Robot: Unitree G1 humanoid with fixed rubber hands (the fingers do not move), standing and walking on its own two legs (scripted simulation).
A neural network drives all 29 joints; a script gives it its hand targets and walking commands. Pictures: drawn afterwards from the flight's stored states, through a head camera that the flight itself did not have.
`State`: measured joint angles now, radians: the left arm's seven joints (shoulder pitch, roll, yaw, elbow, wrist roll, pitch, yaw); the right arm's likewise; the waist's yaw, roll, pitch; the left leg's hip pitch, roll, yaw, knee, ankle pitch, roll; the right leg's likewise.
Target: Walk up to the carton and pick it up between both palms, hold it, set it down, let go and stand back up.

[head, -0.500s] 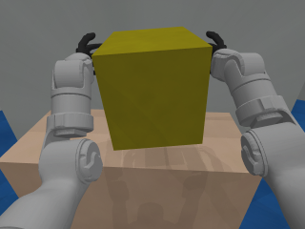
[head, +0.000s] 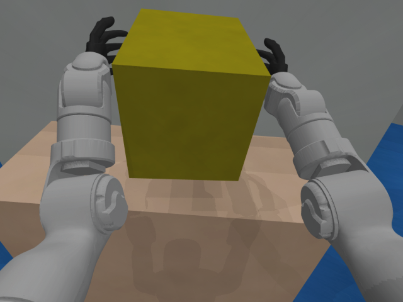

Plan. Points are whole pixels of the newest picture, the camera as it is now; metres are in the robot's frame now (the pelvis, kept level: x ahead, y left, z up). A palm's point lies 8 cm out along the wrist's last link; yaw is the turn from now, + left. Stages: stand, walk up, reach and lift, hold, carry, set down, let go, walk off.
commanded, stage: set down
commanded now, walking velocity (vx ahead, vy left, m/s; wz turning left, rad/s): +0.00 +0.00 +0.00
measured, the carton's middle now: (187, 91) +0.46 +0.01 +0.27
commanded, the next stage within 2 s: none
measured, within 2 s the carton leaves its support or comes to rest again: neither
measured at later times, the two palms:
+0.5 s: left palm (110, 77) +0.42 +0.15 +0.31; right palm (273, 97) +0.40 -0.15 +0.28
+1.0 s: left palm (119, 88) +0.44 +0.14 +0.28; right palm (272, 104) +0.41 -0.16 +0.26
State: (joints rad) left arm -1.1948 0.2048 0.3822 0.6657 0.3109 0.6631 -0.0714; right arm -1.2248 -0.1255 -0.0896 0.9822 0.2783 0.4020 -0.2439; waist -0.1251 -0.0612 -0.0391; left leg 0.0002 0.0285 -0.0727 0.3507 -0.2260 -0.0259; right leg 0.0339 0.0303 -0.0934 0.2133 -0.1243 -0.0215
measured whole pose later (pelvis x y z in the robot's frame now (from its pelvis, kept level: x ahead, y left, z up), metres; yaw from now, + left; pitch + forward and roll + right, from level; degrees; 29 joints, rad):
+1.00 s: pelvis +0.00 +0.01 +0.00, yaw -2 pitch -3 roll -1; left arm -1.21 0.16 0.38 0.97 0.22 0.41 0.06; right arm -1.18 -0.12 -0.27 1.13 0.06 0.25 -0.16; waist -0.08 -0.03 -0.06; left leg -0.07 0.01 -0.04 0.34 -0.22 -0.01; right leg -0.06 0.01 -0.06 0.22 -0.11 0.00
